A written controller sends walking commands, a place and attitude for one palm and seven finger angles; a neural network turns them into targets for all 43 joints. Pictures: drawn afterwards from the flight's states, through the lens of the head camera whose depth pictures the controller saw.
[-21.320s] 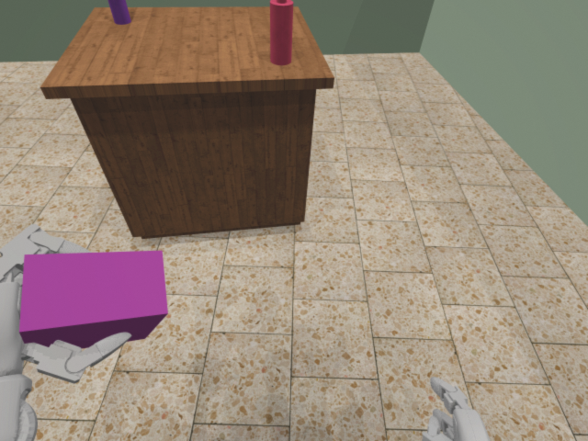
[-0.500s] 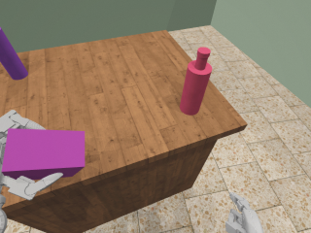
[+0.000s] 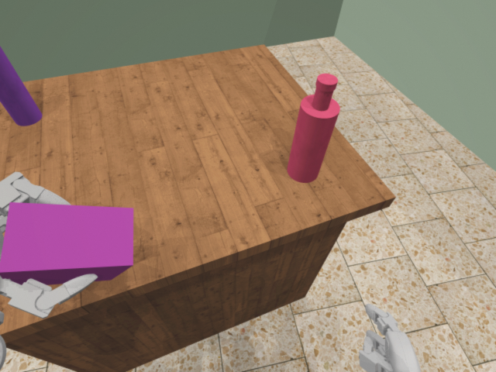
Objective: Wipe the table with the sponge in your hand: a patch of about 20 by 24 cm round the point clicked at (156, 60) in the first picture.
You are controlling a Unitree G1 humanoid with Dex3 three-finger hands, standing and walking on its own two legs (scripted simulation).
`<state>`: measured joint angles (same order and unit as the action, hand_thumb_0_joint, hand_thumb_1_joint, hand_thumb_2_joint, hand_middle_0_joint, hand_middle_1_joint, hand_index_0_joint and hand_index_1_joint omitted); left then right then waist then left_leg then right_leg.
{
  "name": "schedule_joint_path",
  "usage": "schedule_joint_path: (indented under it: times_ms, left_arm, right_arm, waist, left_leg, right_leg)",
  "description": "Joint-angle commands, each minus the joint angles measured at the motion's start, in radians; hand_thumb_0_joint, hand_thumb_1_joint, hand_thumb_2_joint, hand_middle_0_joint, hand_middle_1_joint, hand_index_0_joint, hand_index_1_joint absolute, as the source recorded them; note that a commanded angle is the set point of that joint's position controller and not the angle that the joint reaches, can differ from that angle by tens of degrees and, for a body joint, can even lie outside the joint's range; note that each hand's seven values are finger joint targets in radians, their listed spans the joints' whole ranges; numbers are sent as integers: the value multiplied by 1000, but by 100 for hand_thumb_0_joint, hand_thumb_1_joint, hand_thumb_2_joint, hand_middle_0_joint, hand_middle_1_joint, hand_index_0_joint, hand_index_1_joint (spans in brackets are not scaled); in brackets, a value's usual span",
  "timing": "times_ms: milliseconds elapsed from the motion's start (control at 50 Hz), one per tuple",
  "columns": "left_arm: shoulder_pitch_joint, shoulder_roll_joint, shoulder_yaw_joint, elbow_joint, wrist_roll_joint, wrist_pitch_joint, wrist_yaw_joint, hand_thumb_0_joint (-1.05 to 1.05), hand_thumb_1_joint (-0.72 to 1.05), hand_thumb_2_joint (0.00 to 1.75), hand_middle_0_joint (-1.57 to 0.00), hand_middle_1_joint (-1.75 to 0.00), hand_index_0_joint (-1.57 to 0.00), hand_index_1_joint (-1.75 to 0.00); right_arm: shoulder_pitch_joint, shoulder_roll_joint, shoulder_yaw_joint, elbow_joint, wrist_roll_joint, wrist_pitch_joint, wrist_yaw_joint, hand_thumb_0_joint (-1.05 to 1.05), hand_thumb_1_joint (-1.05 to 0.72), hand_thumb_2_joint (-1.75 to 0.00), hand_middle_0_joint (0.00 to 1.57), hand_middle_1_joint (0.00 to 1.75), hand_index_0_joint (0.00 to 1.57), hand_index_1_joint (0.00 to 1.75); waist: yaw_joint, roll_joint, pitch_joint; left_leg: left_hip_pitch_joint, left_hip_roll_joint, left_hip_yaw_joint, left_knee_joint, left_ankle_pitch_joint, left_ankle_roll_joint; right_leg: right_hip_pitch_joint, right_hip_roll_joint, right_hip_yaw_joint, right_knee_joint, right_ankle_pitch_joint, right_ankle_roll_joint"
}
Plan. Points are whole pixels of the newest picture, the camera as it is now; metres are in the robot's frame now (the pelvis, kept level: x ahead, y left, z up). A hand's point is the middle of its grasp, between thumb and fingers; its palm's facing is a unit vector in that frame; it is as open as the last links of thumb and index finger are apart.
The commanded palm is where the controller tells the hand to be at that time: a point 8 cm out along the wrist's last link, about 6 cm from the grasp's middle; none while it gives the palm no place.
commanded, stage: shuffle to correct the standing spot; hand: left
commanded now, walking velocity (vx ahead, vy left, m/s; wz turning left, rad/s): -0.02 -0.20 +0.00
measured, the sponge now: (87, 248) +0.23 +0.21 +0.14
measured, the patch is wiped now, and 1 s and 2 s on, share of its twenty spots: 0.00 0.00 0.00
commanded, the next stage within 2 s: come to a stop and stand still in 0.48 s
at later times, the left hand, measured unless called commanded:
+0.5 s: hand (58, 248) +0.22 +0.23 +0.17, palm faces +0.32 -0.85 -0.43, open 10.4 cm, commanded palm +0.16 +0.27 +0.18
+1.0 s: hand (68, 273) +0.19 +0.21 +0.16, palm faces +0.27 -0.85 -0.44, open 10.4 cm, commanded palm +0.15 +0.26 +0.18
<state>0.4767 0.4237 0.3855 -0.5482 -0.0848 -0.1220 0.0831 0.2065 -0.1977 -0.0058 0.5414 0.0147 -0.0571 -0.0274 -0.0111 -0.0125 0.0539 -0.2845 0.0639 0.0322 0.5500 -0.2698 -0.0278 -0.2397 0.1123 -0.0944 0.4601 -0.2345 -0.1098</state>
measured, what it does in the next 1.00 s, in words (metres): lifts its right foot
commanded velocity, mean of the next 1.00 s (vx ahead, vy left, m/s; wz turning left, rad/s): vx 0.00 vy -0.11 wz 0.00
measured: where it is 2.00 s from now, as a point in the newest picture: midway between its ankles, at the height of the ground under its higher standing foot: outside the picture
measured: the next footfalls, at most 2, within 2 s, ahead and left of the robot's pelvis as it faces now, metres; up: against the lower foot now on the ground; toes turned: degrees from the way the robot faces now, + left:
left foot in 1.06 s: +0.03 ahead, +0.10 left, +0.00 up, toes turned -2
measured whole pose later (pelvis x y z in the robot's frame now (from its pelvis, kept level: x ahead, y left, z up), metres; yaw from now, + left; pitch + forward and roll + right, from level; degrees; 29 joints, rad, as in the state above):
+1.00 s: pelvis -0.03 -0.02 +0.00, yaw -3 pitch -2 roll +1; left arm 0.52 0.41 0.37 -0.54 -0.05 -0.23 0.09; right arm 0.24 -0.18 0.00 0.59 0.02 -0.14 -0.02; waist 0.00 -0.05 0.08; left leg -0.36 -0.01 0.01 0.83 -0.38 0.00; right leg -0.31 0.04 -0.03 0.56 -0.22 -0.08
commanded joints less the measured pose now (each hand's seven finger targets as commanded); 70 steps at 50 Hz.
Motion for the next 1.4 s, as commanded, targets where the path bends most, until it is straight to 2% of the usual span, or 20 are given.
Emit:
schedule_joint_path:
  times_ms: [0, 140, 300, 580, 600, 620, 640, 660, 680, 720, 760, 800, 820, 860, 900, 980, 1060, 1100, 1220, 1380]
  left_arm:
    - [1, 149, 113, -199, -21, -56, 19, 0, 10, 130, -120, -160, -120, -160]
    - [-54, 149, 105, -191, -28, -47, 34, 0, 10, 130, -120, -160, -120, -160]
    - [-116, 152, 85, -221, -5, -62, 37, 0, 10, 130, -120, -160, -120, -160]
    - [-28, 155, 108, -207, -32, -50, 41, 0, 10, 130, -120, -160, -120, -160]
    - [-963, 867, 642, -282, 107, -146, 11, 0, 10, 130, -120, -160, -120, -160]
    - [-538, 347, 284, 171, 30, -117, -53, 0, 10, 130, -120, -160, -120, -160]
    - [-288, 313, 273, 127, -5, -133, -38, 0, 10, 130, -120, -160, -120, -160]
    - [-213, 137, 125, 186, -18, -113, -40, 0, 10, 130, -120, -160, -120, -160]
    - [-247, 152, 105, 90, 5, -116, -41, 0, 10, 130, -120, -160, -120, -160]
    - [-230, 66, 10, -74, 26, -134, -54, 0, 10, 130, -120, -160, -120, -160]
    - [-82, 63, 21, -154, 16, -134, -29, 0, 10, 130, -120, -160, -120, -160]
    - [-24, 191, 123, -203, 22, -135, 0, 0, 10, 130, -120, -160, -120, -160]
    - [-34, 218, 175, -205, 15, -138, 14, 0, 10, 130, -120, -160, -120, -160]
    - [-32, 292, 283, -214, 6, -163, 44, 0, 10, 130, -120, -160, -120, -160]
    - [-52, 204, 238, -199, 1, -167, 62, 0, 10, 130, -120, -160, -120, -160]
    - [-119, 145, 185, -88, 10, -167, 79, 0, 10, 130, -120, -160, -120, -160]
    - [-182, 56, 50, -84, 30, -163, 46, 0, 10, 130, -120, -160, -120, -160]
    - [-186, 38, 2, -85, 45, -145, 34, 0, 10, 130, -120, -160, -120, -160]
    - [-248, 89, 40, -132, 71, -144, 43, 0, 10, 130, -120, -160, -120, -160]
    - [-224, 71, 50, -83, 58, -157, 36, 0, 10, 130, -120, -160, -120, -160]
  right_arm:
    - [-63, -140, -63, -163, 10, -50, -13, 0, -90, -90, 20, 30, 20, 30]
    - [-58, -128, -53, -148, 13, -49, -19, 0, -90, -90, 20, 30, 20, 30]
    - [-91, -134, -46, -147, 5, -58, -21, 0, -90, -90, 20, 30, 20, 30]
    - [-77, -126, -43, -152, 17, -44, -13, 0, -90, -90, 20, 30, 20, 30]
    - [184, -131, -94, -1, -18, -146, -32, 0, -90, -90, 20, 30, 20, 30]
    - [35, -97, -86, -61, -12, -155, -30, 0, -90, -90, 20, 30, 20, 30]
    - [35, -147, -98, -121, 11, -153, -20, 0, -90, -90, 20, 30, 20, 30]
    - [-4, -159, -92, -101, 21, -155, 0, 0, -90, -90, 20, 30, 20, 30]
    - [-20, -156, -93, -119, 0, -143, 13, 0, -90, -90, 20, 30, 20, 30]
    - [-45, -135, -84, -152, 5, -135, 52, 0, -90, -90, 20, 30, 20, 30]
    - [-58, -102, -54, -186, 45, -158, 78, 0, -90, -90, 20, 30, 20, 30]
    - [-53, -103, -61, -191, 29, -165, 59, 0, -90, -90, 20, 30, 20, 30]
    - [-68, -105, -55, -178, 22, -164, 40, 0, -90, -90, 20, 30, 20, 30]
    - [-89, -124, -56, -153, 25, -157, 23, 0, -90, -90, 20, 30, 20, 30]
    - [-83, -85, -34, -134, 16, -143, 1, 0, -90, -90, 20, 30, 20, 30]
    - [-67, -76, -20, -75, -7, -148, -19, 0, -90, -90, 20, 30, 20, 30]
    - [-80, -137, -52, -91, 9, -174, -13, 0, -90, -90, 20, 30, 20, 30]
    - [-84, -129, -33, -98, 9, -153, -6, 0, -90, -90, 20, 30, 20, 30]
    - [-87, -132, -31, -114, 4, -149, 1, 0, -90, -90, 20, 30, 20, 30]
    - [-78, -122, -21, -112, -1, -145, -3, 0, -90, -90, 20, 30, 20, 30]
  waist:
    - [6, 71, -197]
    - [-5, -11, -153]
    - [9, 168, -127]
    - [-4, -7, -166]
    - [-9, -236, 46]
    - [2, -128, -121]
    - [48, 44, -115]
    - [27, 294, -187]
    - [39, 442, -226]
    - [64, 388, -160]
    - [70, 113, -191]
    - [57, -348, -199]
    - [55, -381, -179]
    - [48, -233, -185]
    - [30, -40, -131]
    - [20, -2, -164]
    - [43, 73, -157]
    - [28, 204, -112]
    - [35, 67, -59]
    - [27, 120, -60]
  left_leg:
    - [43, 105, -111, -46, 195, 65]
    - [64, 25, -50, 31, -17, 57]
    - [18, 138, -170, -142, 117, 93]
    - [70, 24, -43, 33, 29, 59]
    - [105, -48, 194, -41, 14, 13]
    - [148, -55, 110, -173, 152, 63]
    - [128, 48, 35, -120, 240, 85]
    - [172, 130, -12, -83, 315, 135]
    - [119, 221, -123, -89, 417, 193]
    - [29, 193, -64, -75, 364, 169]
    - [-83, 79, 29, 59, 135, 96]
    - [-170, -94, 32, 336, -167, 34]
    - [-180, -78, -3, 440, -206, 31]
    - [-166, -65, -67, 524, -142, 18]
    - [-144, -44, -89, 455, -131, 17]
    - [97, -80, 0, -36, 9, 44]
    - [163, 50, -127, -177, 123, 97]
    - [-24, 76, -181, -248, -15, 108]
    - [-155, 25, -153, -266, -233, 87]
    - [-103, 9, -165, -290, -188, 67]
  right_leg:
    - [84, -181, 156, -61, 243, 84]
    - [-38, -258, 264, -173, 43, 56]
    - [45, -155, 145, -54, 125, 112]
    - [-16, -266, 263, -164, 119, 65]
    - [-185, -82, 123, -273, 411, 344]
    - [-70, -110, 95, -54, 542, 312]
    - [-24, -129, 155, 78, 599, 335]
    - [-12, -144, 134, 323, 562, 277]
    - [-32, -160, 159, 496, 188, 212]
    - [2, -157, 164, 314, -164, 169]
    - [206, -158, 114, 65, 67, 156]
    - [183, -295, 297, -111, 223, 55]
    - [150, -355, 336, -140, 260, 5]
    - [45, -398, 442, -174, 199, -14]
    - [-30, -405, 439, -166, 151, -83]
    - [-34, -277, 247, -124, -10, 10]
    - [-3, -165, 206, -54, -42, 98]
    - [97, -154, 140, -1, -31, 109]
    - [171, -148, 143, -64, -89, 99]
    - [164, -125, 123, -97, -37, 97]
